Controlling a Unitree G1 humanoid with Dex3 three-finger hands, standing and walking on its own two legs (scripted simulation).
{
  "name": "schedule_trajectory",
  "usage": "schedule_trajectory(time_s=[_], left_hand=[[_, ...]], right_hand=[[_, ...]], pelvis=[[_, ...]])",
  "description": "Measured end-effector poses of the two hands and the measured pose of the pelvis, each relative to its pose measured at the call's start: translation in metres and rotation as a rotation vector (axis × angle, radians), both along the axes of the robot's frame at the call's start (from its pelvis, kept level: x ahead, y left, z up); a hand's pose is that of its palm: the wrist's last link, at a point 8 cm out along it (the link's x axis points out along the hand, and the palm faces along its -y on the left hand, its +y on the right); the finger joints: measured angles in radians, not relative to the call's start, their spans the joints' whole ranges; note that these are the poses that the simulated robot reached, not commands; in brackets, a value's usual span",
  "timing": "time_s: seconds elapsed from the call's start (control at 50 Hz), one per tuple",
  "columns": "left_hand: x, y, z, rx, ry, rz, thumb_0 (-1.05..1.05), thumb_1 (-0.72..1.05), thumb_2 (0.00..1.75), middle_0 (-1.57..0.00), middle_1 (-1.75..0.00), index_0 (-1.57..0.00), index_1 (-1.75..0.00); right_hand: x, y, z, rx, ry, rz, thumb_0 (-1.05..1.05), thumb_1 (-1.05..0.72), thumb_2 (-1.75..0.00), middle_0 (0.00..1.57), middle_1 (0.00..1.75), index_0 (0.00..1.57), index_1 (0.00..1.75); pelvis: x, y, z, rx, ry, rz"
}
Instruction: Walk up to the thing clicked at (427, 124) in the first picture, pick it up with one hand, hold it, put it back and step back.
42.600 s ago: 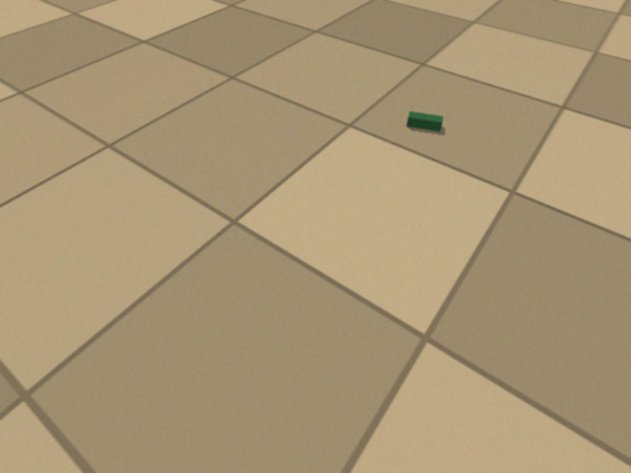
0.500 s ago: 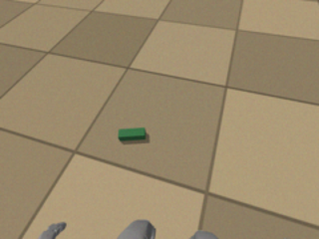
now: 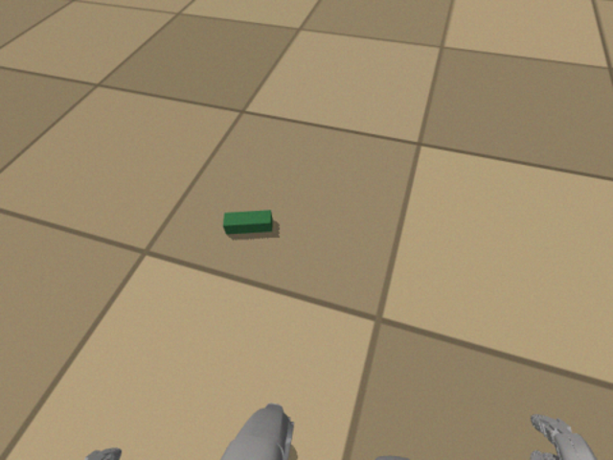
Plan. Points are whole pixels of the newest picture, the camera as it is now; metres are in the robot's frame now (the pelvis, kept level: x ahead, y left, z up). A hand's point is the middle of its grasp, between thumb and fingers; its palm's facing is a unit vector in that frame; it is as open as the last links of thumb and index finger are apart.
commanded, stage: step back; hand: left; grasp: from above
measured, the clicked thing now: (248, 222) +0.99 +0.35 -0.72
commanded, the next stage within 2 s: stand in 1.30 s
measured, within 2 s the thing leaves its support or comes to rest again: neither
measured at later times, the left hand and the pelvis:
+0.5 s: hand out of the picture -0.02 +0.28 -0.13, palm faces +0.09 -0.91 -0.41, open 7.4 cm; pelvis -0.05 -0.01 +0.01, yaw +5 degrees
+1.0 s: hand out of the picture +0.04 +0.31 -0.14, palm faces +0.07 -0.93 -0.36, open 7.4 cm; pelvis -0.01 +0.03 +0.02, yaw +4 degrees
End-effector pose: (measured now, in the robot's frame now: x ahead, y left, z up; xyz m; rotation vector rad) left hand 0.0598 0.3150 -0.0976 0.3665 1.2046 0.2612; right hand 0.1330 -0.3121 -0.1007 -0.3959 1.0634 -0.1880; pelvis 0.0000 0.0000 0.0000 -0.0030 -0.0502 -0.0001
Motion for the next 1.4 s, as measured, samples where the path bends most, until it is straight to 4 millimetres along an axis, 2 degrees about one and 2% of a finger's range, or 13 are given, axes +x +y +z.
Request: schedule_trajectory(time_s=[0.08,0.2,0.28,0.38,0.52,0.64,0.72,0.84,0.98,1.08,1.22,1.4], left_hand=[[-0.039,-0.004,0.011,0.02,0.015,0.03,0.0,0.91,0.9,-0.21,-0.3,-0.2,-0.3],[-0.074,0.01,0.015,0.044,-0.035,0.077,0.01,0.9,0.9,-0.21,-0.3,-0.21,-0.3],[-0.093,0.023,0.01,0.037,-0.021,0.102,0.0,0.9,0.9,-0.21,-0.3,-0.2,-0.3],[-0.1,0.022,0.01,0.004,0.01,0.103,0.01,0.91,0.9,-0.21,-0.3,-0.2,-0.3],[-0.095,0.003,0.006,-0.004,-0.02,0.092,0.0,0.91,0.9,-0.21,-0.3,-0.2,-0.3],[-0.094,0.001,0.009,-0.027,-0.033,0.119,0.0,0.91,0.9,-0.21,-0.3,-0.2,-0.3],[-0.086,0.016,0.0,-0.038,-0.017,0.125,0.0,0.9,0.9,-0.21,-0.3,-0.2,-0.3],[-0.061,0.033,-0.012,-0.056,0.009,0.109,0.0,0.91,0.9,-0.21,-0.3,-0.2,-0.3],[-0.036,0.034,-0.007,-0.059,-0.001,0.073,0.0,0.91,0.9,-0.21,-0.3,-0.2,-0.29],[-0.02,0.032,0.0,-0.057,-0.013,0.06,0.0,0.91,0.9,-0.21,-0.3,-0.2,-0.29],[-0.007,0.028,0.007,-0.053,-0.025,0.04,0.0,0.91,0.9,-0.21,-0.3,-0.2,-0.29],[-0.003,0.018,0.009,-0.069,-0.007,0.017,0.0,0.91,0.9,-0.21,-0.3,-0.2,-0.29]], right_hand=[[-0.034,-0.006,-0.002,0.016,0.045,0.002,0.0,-0.9,-0.9,0.2,0.3,0.21,0.3],[-0.084,-0.004,-0.011,0.015,0.166,0.037,0.0,-0.9,-0.9,0.2,0.3,0.21,0.3],[-0.104,0.009,-0.01,0.026,0.186,0.032,0.01,-0.9,-0.9,0.2,0.3,0.21,0.3],[-0.116,0.018,0.0,0.052,0.156,0.024,0.01,-0.9,-0.9,0.2,0.3,0.21,0.3],[-0.1,0.009,-0.005,0.054,0.141,0.02,0.0,-0.9,-0.9,0.2,0.3,0.21,0.3],[-0.075,0.012,0.003,0.03,0.134,0.059,0.0,-0.9,-0.9,0.2,0.3,0.21,0.3],[-0.06,0.022,0.004,0.009,0.126,0.069,0.0,-0.9,-0.9,0.2,0.3,0.21,0.3],[-0.042,0.05,0.007,0.016,0.093,0.06,0.0,-0.9,-0.9,0.2,0.3,0.21,0.3],[-0.015,0.071,0.01,0.066,0.053,0.052,0.0,-0.9,-0.9,0.2,0.3,0.21,0.3],[-0.002,0.076,0.012,0.085,0.039,0.051,0.0,-0.9,-0.9,0.2,0.3,0.21,0.3],[0.0,0.069,0.016,0.085,0.034,0.027,0.0,-0.9,-0.9,0.2,0.3,0.21,0.3],[-0.024,0.054,0.017,0.079,0.074,-0.025,0.0,-0.9,-0.9,0.2,0.3,0.21,0.3]], pelvis=[[-0.018,-0.003,0.007,0.028,0.003,0.022],[-0.04,-0.001,0.005,0.017,0.004,0.082],[-0.051,0.006,0.005,0.045,-0.012,0.093],[-0.053,0.004,0.014,0.022,-0.002,0.089],[-0.049,-0.006,0.011,-0.016,-0.008,0.087],[-0.04,0.005,0.016,-0.009,-0.008,0.108],[-0.032,0.019,0.012,-0.006,-0.006,0.121],[-0.024,0.032,0.01,0.003,-0.001,0.092],[-0.013,0.034,0.016,-0.013,0.007,0.07],[-0.01,0.035,0.021,-0.008,0.01,0.061],[-0.009,0.034,0.025,-0.002,0.008,0.047],[-0.009,0.031,0.029,0.003,0.0,0.044]])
